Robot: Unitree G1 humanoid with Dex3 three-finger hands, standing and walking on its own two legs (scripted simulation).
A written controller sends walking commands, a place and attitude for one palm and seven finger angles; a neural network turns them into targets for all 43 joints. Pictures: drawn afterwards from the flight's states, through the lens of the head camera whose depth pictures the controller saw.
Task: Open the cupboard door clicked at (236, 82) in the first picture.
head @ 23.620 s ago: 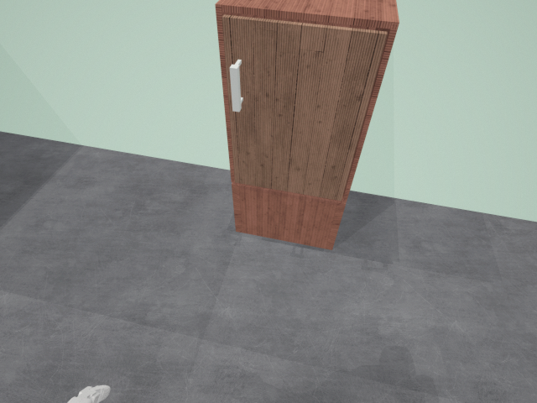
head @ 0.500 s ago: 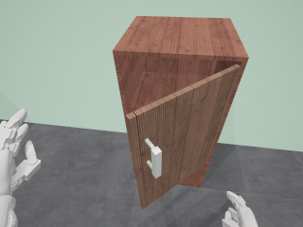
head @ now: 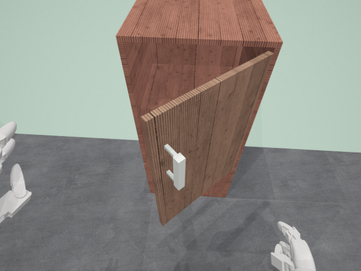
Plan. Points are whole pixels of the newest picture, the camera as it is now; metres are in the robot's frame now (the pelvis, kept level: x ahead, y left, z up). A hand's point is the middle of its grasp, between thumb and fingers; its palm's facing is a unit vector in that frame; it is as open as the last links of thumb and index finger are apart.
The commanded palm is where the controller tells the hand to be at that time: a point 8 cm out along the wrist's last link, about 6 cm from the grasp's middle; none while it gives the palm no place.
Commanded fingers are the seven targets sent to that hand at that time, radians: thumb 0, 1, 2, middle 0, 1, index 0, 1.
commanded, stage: step back with the hand held close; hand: left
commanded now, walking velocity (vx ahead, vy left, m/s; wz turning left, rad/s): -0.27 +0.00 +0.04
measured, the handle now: (174, 167) +0.36 +0.04 +0.01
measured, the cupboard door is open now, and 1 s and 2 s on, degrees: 43 43 43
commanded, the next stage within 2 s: stop stepping back and stand still in 0.60 s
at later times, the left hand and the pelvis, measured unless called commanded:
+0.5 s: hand out of the picture +0.07 +0.28 +0.16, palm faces +0.50 -0.73 -0.47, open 7.4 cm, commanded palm +0.02 +0.32 +0.18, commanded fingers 0.00 0.90 0.90 -0.20 -0.30 -0.20 -0.30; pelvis -0.10 +0.01 -0.01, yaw +5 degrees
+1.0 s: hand out of the picture -0.04 +0.25 +0.17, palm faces +0.38 -0.78 -0.51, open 7.4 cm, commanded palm -0.10 +0.29 +0.18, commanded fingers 0.00 0.90 0.90 -0.20 -0.30 -0.20 -0.30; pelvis -0.24 -0.01 -0.01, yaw +0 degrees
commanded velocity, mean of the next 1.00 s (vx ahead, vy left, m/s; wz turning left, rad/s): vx -0.13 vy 0.02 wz -0.03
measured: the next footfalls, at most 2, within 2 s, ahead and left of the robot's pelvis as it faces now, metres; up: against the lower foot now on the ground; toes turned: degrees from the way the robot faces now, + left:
left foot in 0.58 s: -0.04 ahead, +0.12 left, +0.00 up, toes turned +4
right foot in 0.92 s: -0.25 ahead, -0.09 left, +0.00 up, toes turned -3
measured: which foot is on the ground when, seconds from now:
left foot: down 0.00-0.42, up 0.44-0.56, down 0.58-0.92, up 0.94-1.00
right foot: down 0.00-0.58, up 0.60-0.90, down 0.92-1.00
